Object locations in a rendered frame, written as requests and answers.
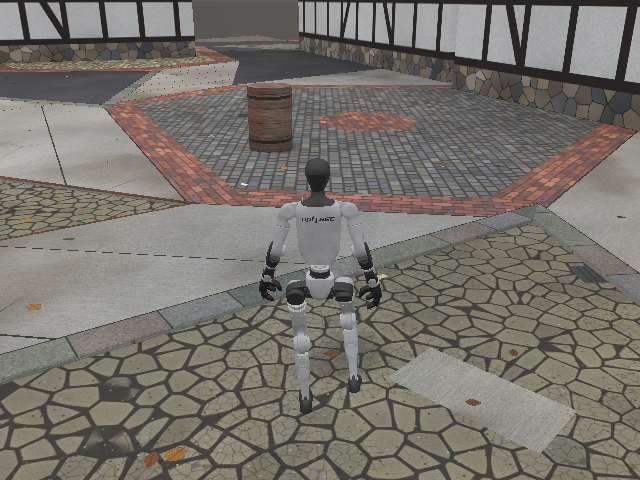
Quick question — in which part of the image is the robot right forearm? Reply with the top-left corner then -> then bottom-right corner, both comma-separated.
357,242 -> 379,288

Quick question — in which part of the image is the right robot shin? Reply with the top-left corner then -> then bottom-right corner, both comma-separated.
343,313 -> 358,380

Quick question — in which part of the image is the robot left foot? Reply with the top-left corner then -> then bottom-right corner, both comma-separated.
299,388 -> 313,414

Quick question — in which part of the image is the left robot hand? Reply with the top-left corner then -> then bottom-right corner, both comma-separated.
259,279 -> 282,301

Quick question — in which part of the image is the robot left upper arm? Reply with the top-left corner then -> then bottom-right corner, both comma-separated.
270,202 -> 298,257

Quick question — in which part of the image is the right robot hand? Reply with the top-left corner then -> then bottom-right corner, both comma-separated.
358,284 -> 382,309

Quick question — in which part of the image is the robot left forearm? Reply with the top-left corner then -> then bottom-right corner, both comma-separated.
261,241 -> 280,282

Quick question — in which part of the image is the robot right upper arm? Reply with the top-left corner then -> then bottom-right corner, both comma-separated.
339,201 -> 367,258

